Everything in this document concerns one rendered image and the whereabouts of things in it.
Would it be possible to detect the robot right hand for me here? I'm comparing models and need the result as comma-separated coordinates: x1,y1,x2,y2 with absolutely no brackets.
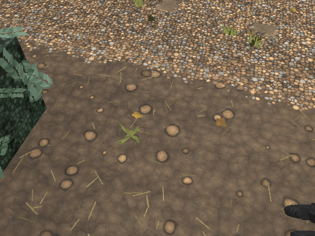
284,203,315,236

